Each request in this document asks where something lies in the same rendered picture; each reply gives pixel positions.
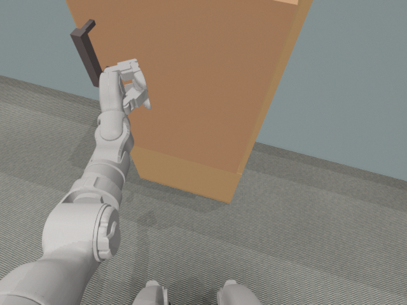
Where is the left robot shin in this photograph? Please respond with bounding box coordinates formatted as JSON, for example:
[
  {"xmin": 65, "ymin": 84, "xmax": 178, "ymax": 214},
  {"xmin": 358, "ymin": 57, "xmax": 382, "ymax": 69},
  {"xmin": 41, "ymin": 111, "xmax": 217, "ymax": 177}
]
[{"xmin": 146, "ymin": 280, "xmax": 160, "ymax": 287}]

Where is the handle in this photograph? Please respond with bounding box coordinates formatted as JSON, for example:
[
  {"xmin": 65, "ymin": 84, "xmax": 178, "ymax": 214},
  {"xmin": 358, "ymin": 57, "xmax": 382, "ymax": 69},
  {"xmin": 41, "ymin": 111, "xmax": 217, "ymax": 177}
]
[{"xmin": 70, "ymin": 19, "xmax": 109, "ymax": 88}]

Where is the left robot hand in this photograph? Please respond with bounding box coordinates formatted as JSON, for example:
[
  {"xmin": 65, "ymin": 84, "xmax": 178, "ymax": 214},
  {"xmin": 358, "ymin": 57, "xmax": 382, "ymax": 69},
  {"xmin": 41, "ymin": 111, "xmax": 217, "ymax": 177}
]
[{"xmin": 99, "ymin": 59, "xmax": 151, "ymax": 116}]

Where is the robot left upper arm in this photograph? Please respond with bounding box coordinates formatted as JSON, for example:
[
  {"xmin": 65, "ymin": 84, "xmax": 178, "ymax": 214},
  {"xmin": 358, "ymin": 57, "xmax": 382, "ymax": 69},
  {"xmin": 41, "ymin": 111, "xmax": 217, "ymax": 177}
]
[{"xmin": 0, "ymin": 203, "xmax": 121, "ymax": 305}]

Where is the cupboard door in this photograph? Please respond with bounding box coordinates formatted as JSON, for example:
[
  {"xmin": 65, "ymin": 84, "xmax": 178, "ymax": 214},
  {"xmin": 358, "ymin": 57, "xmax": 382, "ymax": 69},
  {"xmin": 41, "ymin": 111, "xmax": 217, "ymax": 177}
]
[{"xmin": 67, "ymin": 0, "xmax": 298, "ymax": 174}]

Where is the robot left forearm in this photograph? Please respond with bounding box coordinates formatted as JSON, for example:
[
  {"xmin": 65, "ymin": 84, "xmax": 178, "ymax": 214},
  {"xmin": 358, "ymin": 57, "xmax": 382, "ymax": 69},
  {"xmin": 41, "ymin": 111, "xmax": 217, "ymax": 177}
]
[{"xmin": 42, "ymin": 111, "xmax": 134, "ymax": 253}]

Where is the right robot thigh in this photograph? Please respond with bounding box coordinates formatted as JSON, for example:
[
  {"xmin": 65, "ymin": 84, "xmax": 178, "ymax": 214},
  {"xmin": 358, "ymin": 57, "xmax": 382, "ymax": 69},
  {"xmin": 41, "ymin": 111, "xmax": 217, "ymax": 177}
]
[{"xmin": 217, "ymin": 284, "xmax": 263, "ymax": 305}]

